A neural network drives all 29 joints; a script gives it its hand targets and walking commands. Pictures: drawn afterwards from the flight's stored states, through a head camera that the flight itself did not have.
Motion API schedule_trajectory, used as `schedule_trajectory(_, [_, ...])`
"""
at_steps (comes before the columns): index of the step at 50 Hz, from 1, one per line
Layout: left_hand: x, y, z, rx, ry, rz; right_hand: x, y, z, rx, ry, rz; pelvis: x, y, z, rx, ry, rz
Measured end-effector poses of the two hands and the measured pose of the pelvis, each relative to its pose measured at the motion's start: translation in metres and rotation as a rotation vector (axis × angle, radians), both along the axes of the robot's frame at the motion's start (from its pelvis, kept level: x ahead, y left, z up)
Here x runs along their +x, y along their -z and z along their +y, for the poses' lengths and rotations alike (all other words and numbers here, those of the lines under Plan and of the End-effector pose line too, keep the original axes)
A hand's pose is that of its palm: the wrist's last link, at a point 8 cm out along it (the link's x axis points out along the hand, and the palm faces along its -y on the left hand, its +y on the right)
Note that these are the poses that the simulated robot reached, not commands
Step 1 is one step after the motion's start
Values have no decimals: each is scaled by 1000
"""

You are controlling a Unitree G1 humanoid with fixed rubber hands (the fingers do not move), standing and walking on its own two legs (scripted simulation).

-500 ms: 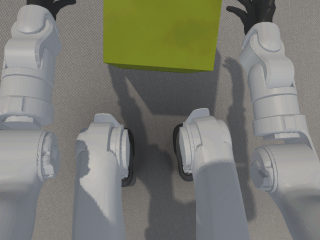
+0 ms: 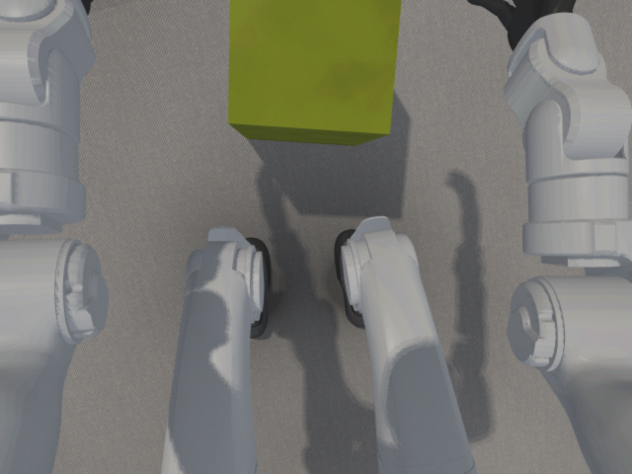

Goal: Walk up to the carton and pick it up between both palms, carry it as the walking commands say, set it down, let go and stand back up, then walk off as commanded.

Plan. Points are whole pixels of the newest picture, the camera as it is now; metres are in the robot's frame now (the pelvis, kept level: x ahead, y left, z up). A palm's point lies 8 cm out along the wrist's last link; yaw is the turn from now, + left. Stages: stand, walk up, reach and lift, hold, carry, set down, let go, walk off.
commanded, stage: set down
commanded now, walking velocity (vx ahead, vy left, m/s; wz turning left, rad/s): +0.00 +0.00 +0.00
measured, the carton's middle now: (308, 71) +0.55 -0.03 -0.39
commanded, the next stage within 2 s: let go in 0.48 s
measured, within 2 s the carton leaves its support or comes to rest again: neither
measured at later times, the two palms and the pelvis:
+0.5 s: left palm out of the picture +0.58 +0.19 +0.02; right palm out of the picture +0.52 -0.23 +0.03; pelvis +0.04 +0.00 +0.14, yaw +0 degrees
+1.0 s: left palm out of the picture +0.38 +0.20 +0.06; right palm out of the picture +0.37 -0.22 +0.08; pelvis +0.07 -0.01 +0.20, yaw +2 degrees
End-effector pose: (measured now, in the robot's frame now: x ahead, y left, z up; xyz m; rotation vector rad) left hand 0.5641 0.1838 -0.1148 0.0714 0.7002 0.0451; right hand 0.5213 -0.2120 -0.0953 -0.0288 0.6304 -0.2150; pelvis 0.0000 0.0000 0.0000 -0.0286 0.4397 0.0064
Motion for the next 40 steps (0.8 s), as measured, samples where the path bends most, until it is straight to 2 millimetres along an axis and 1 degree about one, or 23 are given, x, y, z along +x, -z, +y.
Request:
schedule_trajectory(3, [7,-20,4,-9,-11,-9,5,-15,3,2,-2,30,-2,-16,-2,-1,-6,1])
schedule_trajectory(7, [15,-41,7,4,6,-35,8,-26,7,15,17,45,1,-37,-4,-12,-16,13])
schedule_trajectory(12, [12,-64,4,33,40,-27,7,-45,9,30,34,23,10,-65,-3,-20,-22,20])
schedule_trajectory(18, [5,-100,6,52,41,15,5,-85,-3,0,35,28,25,-103,-1,-6,-14,-6])
schedule_trajectory(21, [10,-123,8,45,34,5,5,-109,-10,-13,36,28,32,-121,-2,3,-6,-25])
schedule_trajectory(23, [15,-132,10,36,28,7,5,-119,-14,-22,36,43,36,-131,-3,6,-3,-17])
schedule_trajectory(25, [17,-135,10,24,22,28,3,-122,-15,-23,40,77,41,-137,-3,7,-3,28])
schedule_trajectory(28, [15,-137,6,7,34,48,-3,-125,-10,-6,43,98,50,-144,-4,6,-5,94])
schedule_trajectory(32, [5,-140,-1,18,43,34,-7,-128,5,-6,3,82,57,-150,-4,-3,-7,150])
schedule_trajectory(35, [-4,-142,0,56,23,19,-6,-130,12,-26,-50,66,56,-154,-4,-6,-10,142])
schedule_trajectory(38, [-23,-144,8,123,0,-2,-12,-133,13,-71,-124,50,51,-165,-5,-5,-14,57])
schedule_trajectory(40, [-45,-142,15,163,-8,5,-25,-132,10,-101,-169,60,48,-174,-6,2,-20,-24])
